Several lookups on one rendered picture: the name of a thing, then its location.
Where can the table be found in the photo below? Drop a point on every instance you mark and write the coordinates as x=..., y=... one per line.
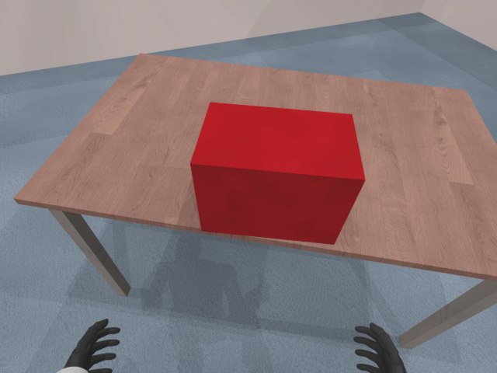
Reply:
x=429, y=200

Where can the carton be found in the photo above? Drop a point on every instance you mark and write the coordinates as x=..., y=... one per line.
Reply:
x=276, y=173

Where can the left robot hand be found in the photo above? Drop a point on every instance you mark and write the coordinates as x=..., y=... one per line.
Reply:
x=82, y=356

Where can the right robot hand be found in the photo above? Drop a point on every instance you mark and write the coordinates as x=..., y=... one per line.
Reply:
x=387, y=357

